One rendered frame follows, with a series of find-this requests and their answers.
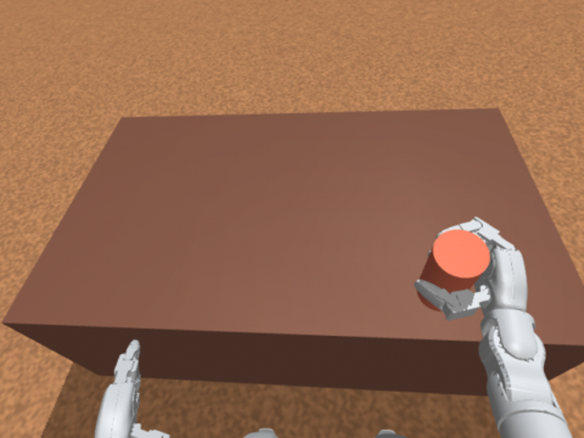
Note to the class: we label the can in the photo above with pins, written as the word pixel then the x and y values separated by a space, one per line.
pixel 458 258

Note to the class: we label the left robot hand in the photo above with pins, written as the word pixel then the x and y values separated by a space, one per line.
pixel 120 403

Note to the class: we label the right robot hand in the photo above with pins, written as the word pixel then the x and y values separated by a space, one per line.
pixel 502 285

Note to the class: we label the right robot arm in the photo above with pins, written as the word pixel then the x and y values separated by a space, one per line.
pixel 522 402

